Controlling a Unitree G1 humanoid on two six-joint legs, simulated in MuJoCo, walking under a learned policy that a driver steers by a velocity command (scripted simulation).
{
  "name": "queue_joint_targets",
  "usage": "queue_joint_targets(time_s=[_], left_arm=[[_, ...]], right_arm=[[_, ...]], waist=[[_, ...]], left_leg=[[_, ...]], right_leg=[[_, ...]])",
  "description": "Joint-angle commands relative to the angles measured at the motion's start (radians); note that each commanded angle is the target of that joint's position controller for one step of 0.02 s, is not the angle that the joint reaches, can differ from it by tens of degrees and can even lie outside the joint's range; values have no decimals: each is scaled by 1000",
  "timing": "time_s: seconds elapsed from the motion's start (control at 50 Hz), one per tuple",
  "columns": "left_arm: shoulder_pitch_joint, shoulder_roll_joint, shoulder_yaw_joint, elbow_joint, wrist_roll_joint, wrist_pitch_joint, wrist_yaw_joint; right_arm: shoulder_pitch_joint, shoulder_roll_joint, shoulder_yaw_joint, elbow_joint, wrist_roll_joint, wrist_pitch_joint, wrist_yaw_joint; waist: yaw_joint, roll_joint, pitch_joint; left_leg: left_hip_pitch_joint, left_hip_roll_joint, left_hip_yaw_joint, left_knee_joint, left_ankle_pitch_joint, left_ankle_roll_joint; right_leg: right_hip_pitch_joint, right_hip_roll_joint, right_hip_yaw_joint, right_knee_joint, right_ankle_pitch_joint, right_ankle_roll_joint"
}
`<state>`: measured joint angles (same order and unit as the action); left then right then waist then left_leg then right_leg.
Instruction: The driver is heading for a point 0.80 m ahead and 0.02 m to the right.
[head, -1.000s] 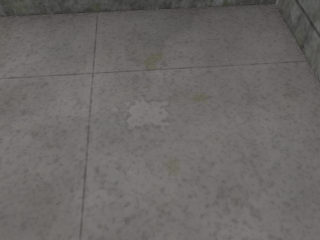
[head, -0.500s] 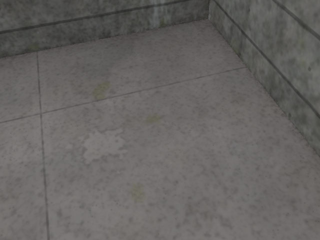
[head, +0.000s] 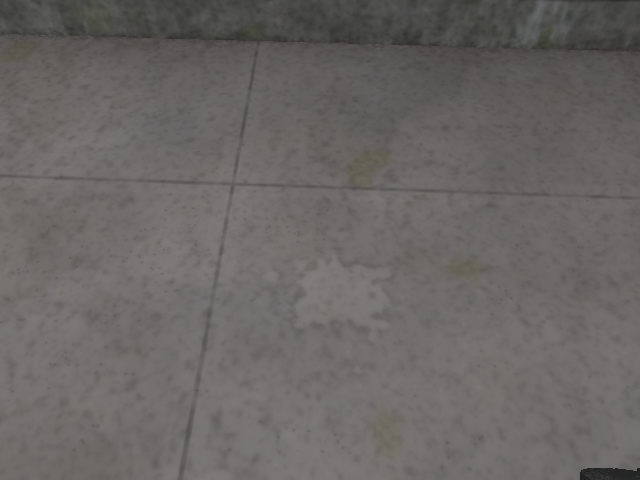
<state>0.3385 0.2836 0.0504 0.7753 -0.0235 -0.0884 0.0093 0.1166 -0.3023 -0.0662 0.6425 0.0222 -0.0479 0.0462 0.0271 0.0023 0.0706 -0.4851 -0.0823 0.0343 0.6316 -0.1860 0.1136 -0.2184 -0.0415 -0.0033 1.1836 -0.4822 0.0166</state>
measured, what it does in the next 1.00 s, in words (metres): walks ahead: right foot, then left foot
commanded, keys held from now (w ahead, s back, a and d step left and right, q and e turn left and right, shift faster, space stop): w+q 0.30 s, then w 0.22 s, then w+e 0.48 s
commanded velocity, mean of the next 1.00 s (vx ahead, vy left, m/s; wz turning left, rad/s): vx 0.50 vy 0.00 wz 0.14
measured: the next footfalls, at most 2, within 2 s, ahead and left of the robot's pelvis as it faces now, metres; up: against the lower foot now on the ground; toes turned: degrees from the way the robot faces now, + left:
right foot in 0.40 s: +0.42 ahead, -0.11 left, +0.00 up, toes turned +16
left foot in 0.88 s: +0.58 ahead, +0.19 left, +0.00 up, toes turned +6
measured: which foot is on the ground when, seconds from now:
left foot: down 0.00-0.42, up 0.44-0.86, down 0.88-1.00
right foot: up 0.00-0.38, down 0.40-0.88, up 0.90-1.00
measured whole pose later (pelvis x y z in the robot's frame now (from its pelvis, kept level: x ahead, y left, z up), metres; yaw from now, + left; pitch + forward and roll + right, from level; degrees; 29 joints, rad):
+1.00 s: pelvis +0.52 +0.07 +0.02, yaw +5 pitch +1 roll +0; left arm 0.37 0.31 0.06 0.76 -0.03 -0.04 0.01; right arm 0.16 -0.26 -0.04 0.69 -0.01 -0.09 0.02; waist 0.03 -0.04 0.01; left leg -0.30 -0.01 0.02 0.47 -0.19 0.02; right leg -0.43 -0.01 0.07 1.12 -0.39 -0.01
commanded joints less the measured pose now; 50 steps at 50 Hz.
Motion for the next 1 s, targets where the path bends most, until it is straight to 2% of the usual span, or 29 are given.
queue_joint_targets(time_s=[0.02, 0.06, 0.1, 0.14, 0.22, 0.3, 0.36, 0.38, 0.4, 0.42, 0.44, 0.46, 0.48, 0.5, 0.52, 0.54, 0.58, 0.64, 0.68, 0.78, 0.82, 0.84, 0.86, 0.88, 0.9, 0.92, 0.94, 0.96, 1.0], left_arm=[[-98, 136, 23, -151, 10, -63, 3], [-55, 144, 32, -142, 28, -38, 2], [-45, 121, 27, -138, 41, -16, 4], [-107, 101, 19, -160, 48, -7, 8], [-279, 66, 3, -198, 39, -16, 1], [-373, 93, 10, -223, 19, -34, -22], [-325, 121, 25, -209, 17, -45, -35], [-269, 127, 32, -195, 19, -49, -33], [-178, 153, 47, -176, 28, -54, -27], [-29, 203, 59, -166, 43, -56, -19], [72, 282, 84, -111, 48, -44, -26], [84, 192, 66, -111, 15, -39, -34], [38, 135, 50, -117, 13, -34, -30], [-14, 122, 40, -125, 25, -26, -28], [-44, 105, 33, -119, 29, -21, -28], [-55, 94, 25, -116, 35, -22, -27], [-52, 88, 21, -104, 24, -22, -29], [-37, 138, 35, -87, 8, -13, -20], [-19, 163, 43, -74, 3, -3, -13], [60, 176, 47, -43, -8, 20, -5], [51, 180, 50, -43, -9, 28, -1], [49, 164, 46, -44, -6, 31, 0], [40, 129, 34, -51, 1, 30, -1], [33, 58, 10, -79, 23, 26, -1], [146, 13, -4, -116, -6, 13, 1], [120, 111, 19, -92, -25, 16, 5], [43, 148, 32, -99, -24, 21, 3], [19, 136, 34, -97, -15, 28, 4], [-8, 108, 36, -108, -6, 42, -5]], right_arm=[[147, -136, -41, -29, -3, -17, -13], [80, -111, -31, -53, -22, -19, -20], [82, -117, -33, -40, -14, -26, -27], [105, -137, -36, -23, -12, -27, -38], [164, -148, -38, 5, 0, -14, -53], [228, -154, -40, 32, 9, 0, -59], [236, -138, -35, 45, 1, 7, -61], [224, -130, -33, 46, -1, 10, -60], [223, -100, -22, 42, -6, 8, -56], [227, -52, -2, 23, -20, 3, -53], [379, 2, 16, 22, 9, -8, -53], [359, -87, 4, 36, 18, -13, -56], [233, -140, -11, 20, 17, -13, -55], [158, -130, -8, -1, 4, -14, -57], [112, -116, -8, -17, -12, -19, -53], [109, -99, -8, -23, -17, -23, -48], [127, -62, 1, -19, -19, -26, -43], [51, -21, 21, -40, -30, -35, -40], [-18, -7, 30, -47, -26, -43, -33], [-123, -51, 15, -69, -9, -61, -18], [-92, -77, 1, -63, -6, -68, -20], [-33, -93, -10, -45, -8, -69, -24], [63, -125, -26, -28, -17, -70, -34], [229, -192, -45, -10, -32, -68, -46], [277, -257, -60, 13, -38, -48, -40], [256, -170, -43, 15, -26, -47, -36], [215, -115, -27, 13, -20, -47, -37], [159, -84, -16, 12, -25, -48, -34], [98, -49, -7, 23, -36, -51, -34]], waist=[[-68, -15, -157], [-5, 26, -119], [9, 34, -100], [-5, 32, -72], [-77, 62, -61], [-111, 82, -66], [-85, 124, -80], [-49, 135, -91], [-4, 121, -152], [58, 27, -294], [8, -304, -402], [37, -238, -342], [63, -131, -203], [48, -60, -136], [31, -43, -75], [4, -71, -64], [-18, -108, -72], [-8, -95, -63], [13, -92, -59], [37, -102, -57], [0, -111, -65], [-32, -107, -87], [-84, -91, -141], [-151, 50, -281], [-96, 343, -366], [-113, 232, -276], [-116, 158, -170], [-88, 107, -126], [-48, 126, -66]], left_leg=[[513, 297, -530, -349, 24, 201], [339, 247, -444, -398, 132, 196], [247, 229, -382, -419, 214, 201], [192, 201, -331, -425, 245, 190], [183, 144, -294, -389, 142, 125], [273, 178, -390, -315, 76, 110], [373, 225, -451, -232, 124, 86], [376, 215, -448, -189, 187, 72], [359, 166, -411, -74, 279, 43], [248, 112, -339, 192, 165, 6], [-115, -45, -210, 522, -302, -74], [-264, 11, -243, 649, -377, -84], [-306, 48, -237, 684, -287, -85], [-289, 84, -194, 664, -220, -87], [-280, 113, -176, 603, -172, -90], [-231, 146, -157, 549, -138, -91], [-177, 155, -121, 455, -133, -104], [-138, 151, -84, 237, -78, -134], [-65, 128, -74, 81, 47, -147], [63, 86, -94, -105, 169, -146], [155, 87, -95, -158, 146, -121], [253, 88, -86, -186, 129, -102], [406, 133, -114, -195, 106, -72], [648, 327, -297, -186, 73, -10], [825, 517, -695, -288, -154, 132], [753, 494, -741, -340, -329, 135], [656, 454, -589, -349, -287, 100], [563, 406, -476, -369, -170, 78], [435, 348, -319, -418, -4, 63]], right_leg=[[-513, -54, 102, 78, 120, -23], [-403, -81, 104, 13, 170, -6], [-380, -83, 78, -58, 199, 25], [-395, -71, 60, -162, 290, 54], [-344, -13, 53, -482, 537, 65], [-298, 32, 75, -641, 545, 51], [-245, 31, 74, -688, 449, 6], [-167, 39, 52, -726, 436, -21], [-13, 23, 54, -747, 439, -60], [240, -135, 212, -719, 433, -134], [557, -338, 668, -801, 226, -313], [544, -362, 810, -879, -24, -310], [430, -319, 668, -896, -29, -268], [317, -275, 547, -907, 73, -242], [225, -236, 464, -930, 186, -241], [163, -198, 410, -950, 273, -233], [116, -160, 351, -976, 390, -245], [68, -143, 280, -1000, 488, -261], [29, -119, 234, -998, 489, -244], [41, -140, 288, -946, 406, -209], [40, -146, 319, -894, 369, -181], [18, -121, 312, -840, 375, -160], [-39, -67, 280, -711, 389, -128], [-184, 9, 193, -401, 199, -84], [-477, 89, 96, -119, -122, -44], [-579, 31, 142, 19, -83, -32], [-604, 2, 139, 50, 7, -32], [-567, -27, 126, 39, 81, -24], [-510, -68, 122, -14, 164, -14]])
